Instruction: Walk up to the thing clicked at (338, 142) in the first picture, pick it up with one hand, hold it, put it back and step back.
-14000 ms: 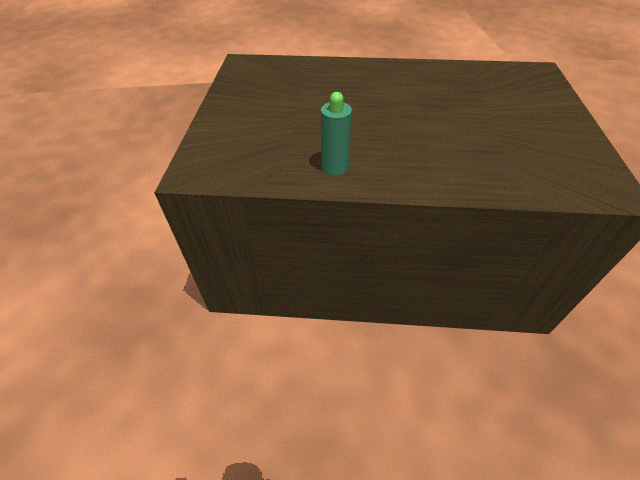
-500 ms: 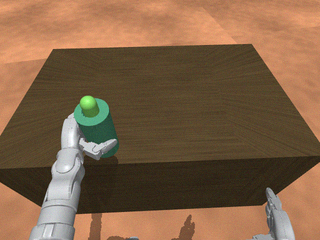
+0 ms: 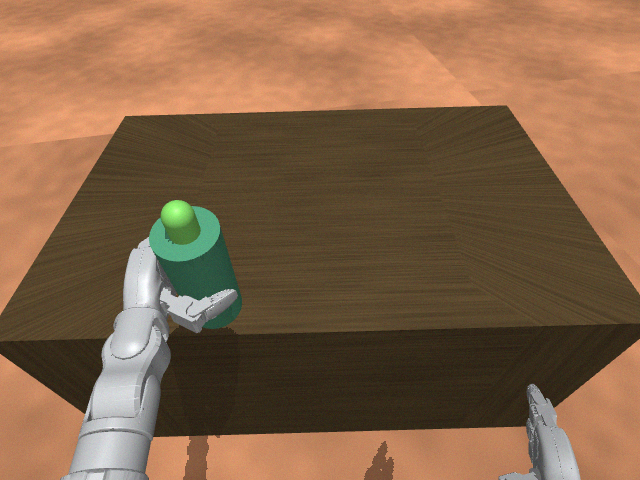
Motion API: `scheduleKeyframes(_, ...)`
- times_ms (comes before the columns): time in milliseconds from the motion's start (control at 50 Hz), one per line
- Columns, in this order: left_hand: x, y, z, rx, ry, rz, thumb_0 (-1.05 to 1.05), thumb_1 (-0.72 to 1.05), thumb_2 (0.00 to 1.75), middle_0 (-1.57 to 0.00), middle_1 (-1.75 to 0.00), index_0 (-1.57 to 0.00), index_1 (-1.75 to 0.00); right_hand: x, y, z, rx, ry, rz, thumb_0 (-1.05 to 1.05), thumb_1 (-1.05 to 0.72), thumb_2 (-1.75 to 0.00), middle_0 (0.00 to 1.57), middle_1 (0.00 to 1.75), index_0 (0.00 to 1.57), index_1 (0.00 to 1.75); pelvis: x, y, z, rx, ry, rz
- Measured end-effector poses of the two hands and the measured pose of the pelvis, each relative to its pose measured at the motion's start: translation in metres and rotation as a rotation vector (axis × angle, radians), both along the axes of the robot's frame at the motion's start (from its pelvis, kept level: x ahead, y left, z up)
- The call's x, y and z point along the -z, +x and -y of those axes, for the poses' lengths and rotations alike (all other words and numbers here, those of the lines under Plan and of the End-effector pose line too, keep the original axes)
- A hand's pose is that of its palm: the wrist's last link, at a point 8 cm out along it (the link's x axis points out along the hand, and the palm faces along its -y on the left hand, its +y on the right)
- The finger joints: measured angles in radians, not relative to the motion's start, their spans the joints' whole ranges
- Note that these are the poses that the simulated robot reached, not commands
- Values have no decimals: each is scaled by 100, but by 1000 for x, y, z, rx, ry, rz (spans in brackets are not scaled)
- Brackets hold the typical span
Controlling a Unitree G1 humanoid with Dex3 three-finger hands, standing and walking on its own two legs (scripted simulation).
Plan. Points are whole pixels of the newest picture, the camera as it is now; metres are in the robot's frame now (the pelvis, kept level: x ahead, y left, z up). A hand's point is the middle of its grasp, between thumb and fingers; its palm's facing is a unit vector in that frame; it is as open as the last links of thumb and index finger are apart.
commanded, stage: hold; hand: left
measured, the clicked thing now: (198, 264) +0.33 +0.16 +0.13
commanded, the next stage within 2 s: none
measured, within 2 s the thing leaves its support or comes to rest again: neither
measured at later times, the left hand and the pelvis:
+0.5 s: hand (193, 266) +0.33 +0.17 +0.12, palm faces +0.11 -0.99 -0.02, open 10.4 cm; pelvis +0.01 +0.00 +0.01, yaw +0 degrees
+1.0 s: hand (193, 271) +0.32 +0.17 +0.12, palm faces +0.10 -0.99 -0.02, open 10.4 cm; pelvis +0.01 +0.00 +0.01, yaw +1 degrees
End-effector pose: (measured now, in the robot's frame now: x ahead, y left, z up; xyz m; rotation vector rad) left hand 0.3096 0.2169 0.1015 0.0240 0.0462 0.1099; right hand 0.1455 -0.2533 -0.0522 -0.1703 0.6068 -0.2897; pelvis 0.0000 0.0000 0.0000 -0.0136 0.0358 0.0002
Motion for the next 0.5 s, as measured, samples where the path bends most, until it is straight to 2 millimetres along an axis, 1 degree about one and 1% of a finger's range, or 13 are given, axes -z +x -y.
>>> scheduleKeyframes(120,-11,-1,-4,-6,0,18,-5,-56,116,-65,-110,-75,-117,-1,7,-2,3,1,15,-1,53,-6,5,5,5,5,-2,4,-2,-3,-2,10)
scheduleKeyframes(260,-22,1,-6,-7,1,30,-5,-56,116,-65,-110,-75,-117,-1,12,-7,-7,12,18,-1,52,-6,5,5,5,5,-5,9,-3,-5,-1,23)
scheduleKeyframes(360,-23,2,-4,5,0,11,-5,-56,116,-65,-110,-76,-116,0,13,-9,-13,19,16,-1,52,-6,5,5,5,5,-7,11,-4,-6,-1,28)
scheduleKeyframes(500,-21,-4,-3,3,-6,-7,-5,-56,116,-65,-109,-76,-116,-4,15,-6,-11,8,20,-1,52,-6,5,5,5,5,-9,14,-4,-5,0,34)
